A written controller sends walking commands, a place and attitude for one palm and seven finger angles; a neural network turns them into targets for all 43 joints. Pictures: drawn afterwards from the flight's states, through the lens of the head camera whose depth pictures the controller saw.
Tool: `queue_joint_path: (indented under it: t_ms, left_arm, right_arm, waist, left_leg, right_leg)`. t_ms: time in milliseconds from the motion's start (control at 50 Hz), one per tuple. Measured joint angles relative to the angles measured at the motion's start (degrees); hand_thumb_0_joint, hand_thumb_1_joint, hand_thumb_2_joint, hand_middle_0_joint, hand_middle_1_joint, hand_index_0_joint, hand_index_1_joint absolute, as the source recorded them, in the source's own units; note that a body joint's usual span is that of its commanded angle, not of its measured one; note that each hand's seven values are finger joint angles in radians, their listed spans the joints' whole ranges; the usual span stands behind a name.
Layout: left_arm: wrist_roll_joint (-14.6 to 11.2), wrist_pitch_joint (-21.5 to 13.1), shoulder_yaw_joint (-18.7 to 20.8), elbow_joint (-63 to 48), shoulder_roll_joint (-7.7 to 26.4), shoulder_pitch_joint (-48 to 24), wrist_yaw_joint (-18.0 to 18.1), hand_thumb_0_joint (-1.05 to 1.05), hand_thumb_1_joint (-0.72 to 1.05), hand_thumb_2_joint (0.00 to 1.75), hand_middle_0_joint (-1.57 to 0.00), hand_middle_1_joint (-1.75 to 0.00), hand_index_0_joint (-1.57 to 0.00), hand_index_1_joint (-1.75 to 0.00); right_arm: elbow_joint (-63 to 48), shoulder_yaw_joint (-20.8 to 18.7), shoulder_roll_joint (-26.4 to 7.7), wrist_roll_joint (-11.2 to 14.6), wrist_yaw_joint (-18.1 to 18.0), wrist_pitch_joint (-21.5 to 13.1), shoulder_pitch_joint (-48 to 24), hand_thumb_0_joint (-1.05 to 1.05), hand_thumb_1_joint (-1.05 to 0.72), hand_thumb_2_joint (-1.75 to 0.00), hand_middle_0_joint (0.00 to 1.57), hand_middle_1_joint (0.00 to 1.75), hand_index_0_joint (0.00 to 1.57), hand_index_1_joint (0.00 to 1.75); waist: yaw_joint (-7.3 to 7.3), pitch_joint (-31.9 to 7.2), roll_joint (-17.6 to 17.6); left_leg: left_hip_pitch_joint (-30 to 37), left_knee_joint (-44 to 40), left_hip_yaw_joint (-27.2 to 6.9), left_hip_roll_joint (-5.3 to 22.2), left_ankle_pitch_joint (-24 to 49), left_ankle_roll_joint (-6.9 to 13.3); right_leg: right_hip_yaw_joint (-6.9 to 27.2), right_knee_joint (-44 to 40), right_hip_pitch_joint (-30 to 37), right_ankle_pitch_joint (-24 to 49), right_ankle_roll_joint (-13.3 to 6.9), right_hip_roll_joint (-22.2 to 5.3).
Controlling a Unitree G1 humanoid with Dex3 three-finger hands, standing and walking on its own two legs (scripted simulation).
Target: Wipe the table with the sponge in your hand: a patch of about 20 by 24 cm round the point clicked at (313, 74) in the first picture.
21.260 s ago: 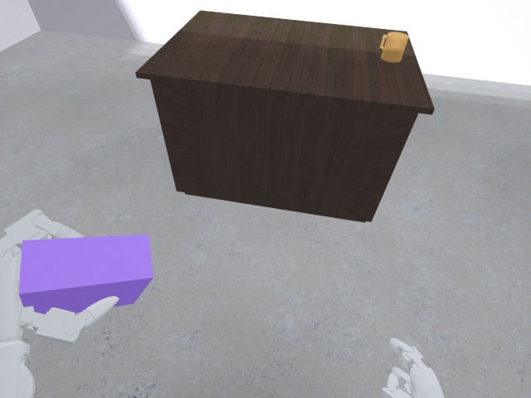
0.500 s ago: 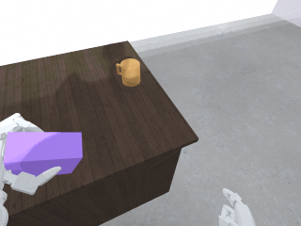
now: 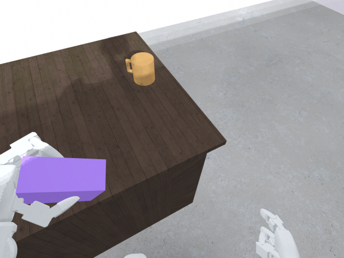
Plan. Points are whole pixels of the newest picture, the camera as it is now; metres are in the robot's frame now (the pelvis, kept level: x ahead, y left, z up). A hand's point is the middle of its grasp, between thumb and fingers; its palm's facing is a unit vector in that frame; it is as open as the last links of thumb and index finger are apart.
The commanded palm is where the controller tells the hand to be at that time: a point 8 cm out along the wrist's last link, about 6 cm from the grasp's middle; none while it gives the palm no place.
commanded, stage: come to a stop and stand still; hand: left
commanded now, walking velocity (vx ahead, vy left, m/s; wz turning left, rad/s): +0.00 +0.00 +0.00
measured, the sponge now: (74, 182) +0.23 +0.19 +0.12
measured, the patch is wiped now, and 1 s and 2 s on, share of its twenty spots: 0.00 0.00 0.00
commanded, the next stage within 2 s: look again from close up in 1.40 s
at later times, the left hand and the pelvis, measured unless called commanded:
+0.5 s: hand out of the picture +0.23 +0.33 +0.16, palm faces +0.38 -0.84 -0.39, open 9.5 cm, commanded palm +0.16 +0.35 +0.19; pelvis +0.01 +0.07 +0.01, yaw +1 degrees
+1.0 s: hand out of the picture +0.22 +0.30 +0.17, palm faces +0.38 -0.84 -0.39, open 9.5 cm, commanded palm +0.16 +0.33 +0.19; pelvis +0.01 +0.05 +0.01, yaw +2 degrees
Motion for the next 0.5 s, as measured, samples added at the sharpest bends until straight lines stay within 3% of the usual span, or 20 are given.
queue_joint_path:
  t_ms: [40,120,200,320,420,500]
  left_arm:
    - [-0.02,-0.47,0.63,-0.65,1.25,1.97,0.52,-0.01,-0.44,1.02,-0.79,-1.36,-0.8,-1.36]
    - [0.06,-1.13,4.11,0.85,2.79,-0.95,3.16,-0.01,-0.44,1.02,-0.8,-1.36,-0.8,-1.36]
    - [0.67,-0.52,4.93,4.65,0.51,-7.84,4.68,-0.01,-0.44,1.03,-0.79,-1.36,-0.8,-1.36]
    - [2.23,-0.47,0.88,3.3,-2.57,-9.24,3.85,-0.01,-0.44,1.03,-0.79,-1.37,-0.79,-1.36]
    - [2.44,-1.57,0.99,3.0,-0.16,-6.37,2.59,-0.01,-0.44,1.03,-0.79,-1.37,-0.79,-1.36]
    - [2.28,-1.3,2.81,3.98,1.01,-6.03,2.5,-0.01,-0.44,1.03,-0.79,-1.37,-0.79,-1.37]
  right_arm:
    - [1.0,0.81,1.28,-0.31,-0.69,0.1,0.93,0.01,-0.91,-0.9,0.2,0.3,0.2,0.3]
    - [2.26,2.48,2.18,-1.21,-1.73,-1.16,2.55,0.01,-0.9,-0.9,0.2,0.3,0.2,0.3]
    - [3.58,3.18,2.82,-1.21,-1.48,-1.71,1.78,0.01,-0.9,-0.9,0.2,0.3,0.2,0.3]
    - [1.7,3.61,3.14,-1.52,-0.13,-2.27,-0.37,0.01,-0.9,-0.9,0.2,0.3,0.2,0.3]
    - [0.03,4.05,4.37,-1.72,0.18,-1.33,-1.33,0.01,-0.9,-0.9,0.21,0.3,0.21,0.3]
    - [-0.5,4.02,4.27,-1.82,0.09,-0.8,-0.87,0.01,-0.9,-0.9,0.21,0.3,0.21,0.3]
  waist:
    - [0.69,-0.84,-1.53]
    - [1.97,-1.77,-2.59]
    - [3.83,-1.34,-4.09]
    - [3.1,-1.96,-2.69]
    - [2.35,-2.59,-2.53]
    - [2.75,-1.96,-2.56]
  left_leg:
    - [-0.54,2.17,-0.82,-1.54,-0.13,0.15]
    - [4.42,-9.93,-1.72,-2.15,4.34,1.07]
    - [6.43,-11.93,-0.54,-4.26,5.17,3.24]
    - [7.63,-13.24,-0.2,-6.04,5.72,5.0]
    - [8.11,-14.71,0.12,-6.62,6.1,5.36]
    - [8.34,-15.54,-0.07,-6.96,6.34,5.56]
  right_leg:
    - [0.46,-2.41,0.58,1.44,0.48,-0.09]
    - [0.01,-4.04,0.99,2.54,1.37,0.01]
    - [1.25,-4.66,2.42,2.88,3.28,-2.04]
    - [1.7,-5.63,3.62,3.24,4.98,-3.78]
    - [2.13,-7.06,4.06,3.68,5.53,-4.31]
    - [2.0,-7.81,4.35,3.74,5.52,-4.62]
